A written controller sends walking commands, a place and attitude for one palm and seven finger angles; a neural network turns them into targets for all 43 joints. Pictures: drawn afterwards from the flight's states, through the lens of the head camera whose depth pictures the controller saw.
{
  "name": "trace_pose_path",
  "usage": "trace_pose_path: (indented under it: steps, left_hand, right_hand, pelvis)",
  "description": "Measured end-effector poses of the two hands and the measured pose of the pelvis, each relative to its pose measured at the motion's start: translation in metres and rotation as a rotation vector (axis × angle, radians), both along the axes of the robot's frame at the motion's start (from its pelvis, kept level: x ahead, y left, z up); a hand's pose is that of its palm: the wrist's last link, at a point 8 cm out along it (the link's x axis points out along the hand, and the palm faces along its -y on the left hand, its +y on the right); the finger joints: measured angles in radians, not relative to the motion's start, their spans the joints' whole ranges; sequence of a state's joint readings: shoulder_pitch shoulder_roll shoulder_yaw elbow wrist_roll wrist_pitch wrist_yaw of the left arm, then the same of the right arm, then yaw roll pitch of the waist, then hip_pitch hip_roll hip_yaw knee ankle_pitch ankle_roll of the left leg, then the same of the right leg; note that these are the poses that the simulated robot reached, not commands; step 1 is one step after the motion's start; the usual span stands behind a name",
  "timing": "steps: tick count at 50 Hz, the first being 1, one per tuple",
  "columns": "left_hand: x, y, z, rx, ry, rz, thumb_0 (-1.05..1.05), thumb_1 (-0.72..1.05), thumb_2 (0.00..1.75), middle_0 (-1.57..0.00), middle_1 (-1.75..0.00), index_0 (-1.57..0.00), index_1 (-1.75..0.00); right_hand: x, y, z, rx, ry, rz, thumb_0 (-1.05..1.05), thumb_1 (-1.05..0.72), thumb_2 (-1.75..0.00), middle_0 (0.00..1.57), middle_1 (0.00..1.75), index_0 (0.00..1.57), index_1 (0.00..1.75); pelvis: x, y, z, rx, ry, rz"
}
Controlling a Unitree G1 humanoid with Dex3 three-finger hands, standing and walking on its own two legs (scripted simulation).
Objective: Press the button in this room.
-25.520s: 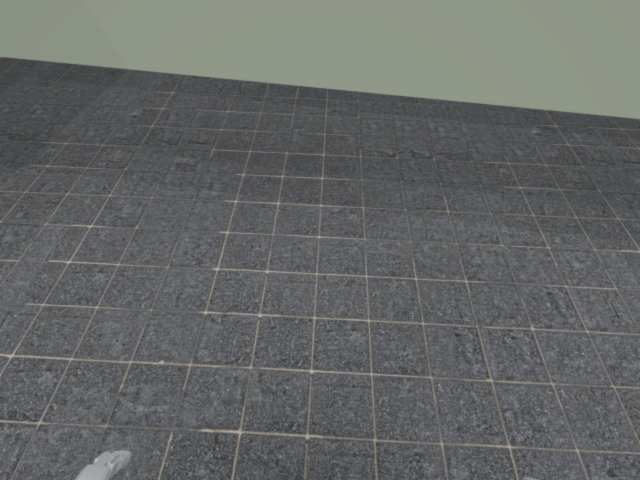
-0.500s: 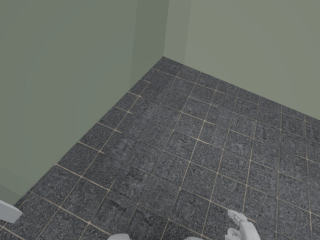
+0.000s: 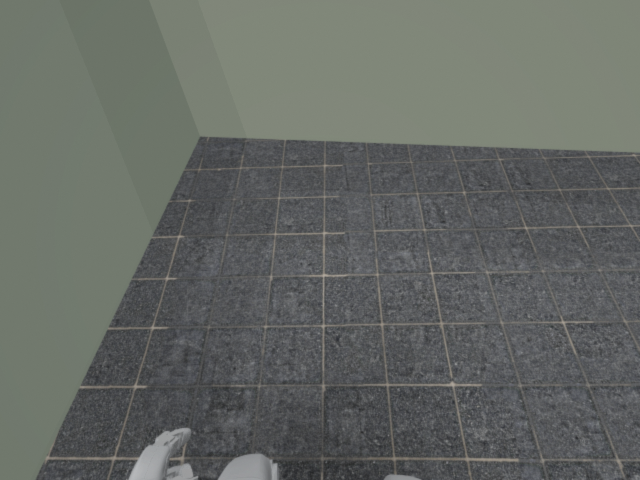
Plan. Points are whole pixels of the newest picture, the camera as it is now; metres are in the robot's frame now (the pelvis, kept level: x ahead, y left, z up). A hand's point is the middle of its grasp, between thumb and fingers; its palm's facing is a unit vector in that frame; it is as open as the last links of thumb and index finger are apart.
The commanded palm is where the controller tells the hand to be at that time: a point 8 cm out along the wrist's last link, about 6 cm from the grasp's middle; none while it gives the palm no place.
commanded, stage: turn to face it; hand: left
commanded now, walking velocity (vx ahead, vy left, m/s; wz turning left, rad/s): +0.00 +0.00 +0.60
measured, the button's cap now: out of the picture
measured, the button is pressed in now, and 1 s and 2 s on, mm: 0 0 0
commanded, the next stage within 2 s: none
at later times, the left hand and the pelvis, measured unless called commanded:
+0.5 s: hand out of the picture +0.01 +0.25 -0.16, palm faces +0.28 -0.92 -0.25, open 7.4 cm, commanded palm none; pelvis +0.00 +0.03 +0.01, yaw +15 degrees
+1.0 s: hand out of the picture -0.05 +0.14 -0.13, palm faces +0.53 -0.80 -0.27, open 7.4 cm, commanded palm none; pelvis -0.01 -0.07 +0.01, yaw +34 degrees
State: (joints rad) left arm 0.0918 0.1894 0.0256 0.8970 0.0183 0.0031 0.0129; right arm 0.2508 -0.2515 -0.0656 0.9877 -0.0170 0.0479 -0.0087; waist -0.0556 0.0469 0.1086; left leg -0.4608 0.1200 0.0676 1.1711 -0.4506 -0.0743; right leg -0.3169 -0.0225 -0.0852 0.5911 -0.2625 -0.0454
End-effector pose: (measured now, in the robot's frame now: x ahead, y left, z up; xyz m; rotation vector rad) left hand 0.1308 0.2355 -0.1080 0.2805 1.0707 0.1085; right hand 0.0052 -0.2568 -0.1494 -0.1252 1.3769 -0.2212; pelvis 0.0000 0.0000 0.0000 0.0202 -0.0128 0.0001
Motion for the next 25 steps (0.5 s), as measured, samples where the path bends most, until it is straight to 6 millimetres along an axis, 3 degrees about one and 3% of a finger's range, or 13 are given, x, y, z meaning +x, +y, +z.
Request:
trace_pose_path:
  steps: [5,9,15,20,25]
  left_hand:
    - [-0.007,-0.016,-0.006,-0.067,0.003,0.03,0.0,0.91,0.9,-0.2,-0.3,-0.2,-0.3]
    - [-0.023,-0.013,-0.019,-0.124,-0.003,0.108,0.0,0.91,0.9,-0.2,-0.3,-0.2,-0.3]
    - [-0.072,0.019,-0.046,-0.148,0.075,0.258,0.0,0.91,0.9,-0.2,-0.3,-0.2,-0.3]
    - [-0.118,0.047,-0.035,-0.101,0.183,0.338,0.0,0.92,0.9,-0.2,-0.3,-0.2,-0.3]
    - [-0.145,0.062,-0.023,-0.051,0.204,0.403,0.0,0.92,0.9,-0.19,-0.3,-0.19,-0.3]
  right_hand:
    - [0.016,0.018,0.006,0.029,-0.022,0.032,0.0,-0.91,-0.89,0.2,0.3,0.2,0.3]
    - [0.029,0.035,0.01,0.034,-0.009,0.093,0.0,-0.91,-0.89,0.2,0.3,0.2,0.3]
    - [0.055,0.058,0.014,0.001,-0.041,0.195,0.0,-0.91,-0.89,0.2,0.3,0.2,0.3]
    - [0.068,0.063,0.028,-0.021,-0.048,0.253,0.01,-0.91,-0.89,0.2,0.3,0.2,0.3]
    - [0.081,0.058,0.033,-0.029,-0.052,0.308,0.0,-0.91,-0.89,0.21,0.3,0.2,0.3]
  pelvis:
    - [0.01,0.001,0.004,-0.019,-0.006,0.047]
    - [0.013,0.008,0.002,-0.036,-0.014,0.101]
    - [0.007,0.025,-0.007,-0.045,-0.005,0.175]
    - [0.002,0.031,0.006,-0.057,0.02,0.217]
    - [-0.002,0.027,0.012,-0.06,0.033,0.263]
